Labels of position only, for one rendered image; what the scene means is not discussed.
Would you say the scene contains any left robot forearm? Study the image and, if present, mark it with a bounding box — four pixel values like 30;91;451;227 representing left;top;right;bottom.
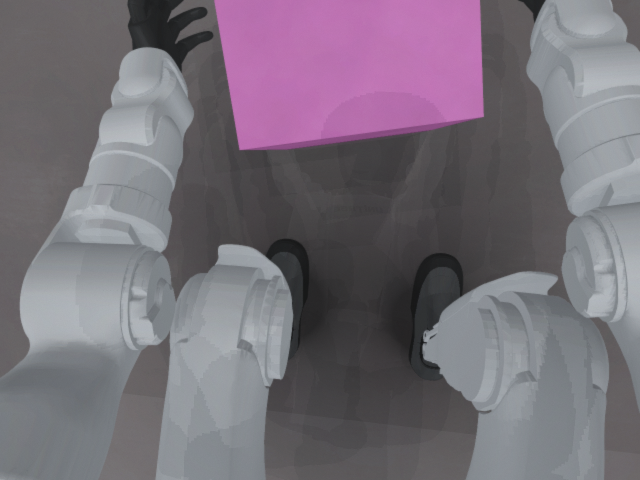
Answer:
20;47;194;337

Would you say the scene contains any right robot forearm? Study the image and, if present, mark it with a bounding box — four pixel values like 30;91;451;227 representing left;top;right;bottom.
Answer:
526;0;640;217

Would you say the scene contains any right robot thigh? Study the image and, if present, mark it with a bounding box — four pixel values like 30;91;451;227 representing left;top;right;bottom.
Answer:
455;291;607;480

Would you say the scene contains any carton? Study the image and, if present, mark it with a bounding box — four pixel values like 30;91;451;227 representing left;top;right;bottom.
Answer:
214;0;484;150

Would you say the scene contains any robot right upper arm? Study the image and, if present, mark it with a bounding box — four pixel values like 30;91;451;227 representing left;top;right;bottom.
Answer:
561;202;640;412

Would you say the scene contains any robot right hand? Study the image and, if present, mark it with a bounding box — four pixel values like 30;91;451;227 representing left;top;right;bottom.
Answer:
519;0;546;23

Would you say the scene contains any robot left hand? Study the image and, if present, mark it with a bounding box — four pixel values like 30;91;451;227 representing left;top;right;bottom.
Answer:
127;0;213;73

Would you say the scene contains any robot left upper arm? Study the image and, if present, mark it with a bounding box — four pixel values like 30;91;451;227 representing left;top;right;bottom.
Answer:
0;242;176;480

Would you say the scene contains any right robot shin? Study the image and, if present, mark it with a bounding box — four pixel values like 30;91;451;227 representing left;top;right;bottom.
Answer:
422;271;609;394

